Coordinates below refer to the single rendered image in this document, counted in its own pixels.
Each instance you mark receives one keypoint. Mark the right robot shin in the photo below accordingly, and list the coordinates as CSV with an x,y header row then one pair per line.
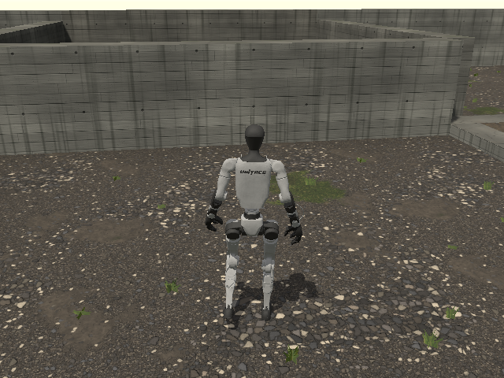
x,y
267,285

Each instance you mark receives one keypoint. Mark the robot left thigh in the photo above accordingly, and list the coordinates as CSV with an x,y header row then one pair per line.
x,y
233,232

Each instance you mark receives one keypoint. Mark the robot left hand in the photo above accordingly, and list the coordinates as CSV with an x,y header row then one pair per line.
x,y
215,220

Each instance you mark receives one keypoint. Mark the robot right upper arm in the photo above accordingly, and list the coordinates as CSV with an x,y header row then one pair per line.
x,y
282,180

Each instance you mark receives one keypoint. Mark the robot left forearm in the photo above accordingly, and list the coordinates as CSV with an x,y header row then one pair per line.
x,y
214,206

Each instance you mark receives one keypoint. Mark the robot right forearm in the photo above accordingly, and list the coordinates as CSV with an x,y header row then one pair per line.
x,y
292,212

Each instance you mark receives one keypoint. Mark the robot right hand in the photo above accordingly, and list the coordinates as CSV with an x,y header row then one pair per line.
x,y
296,232

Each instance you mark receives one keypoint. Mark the robot left upper arm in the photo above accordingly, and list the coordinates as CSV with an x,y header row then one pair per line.
x,y
224,177

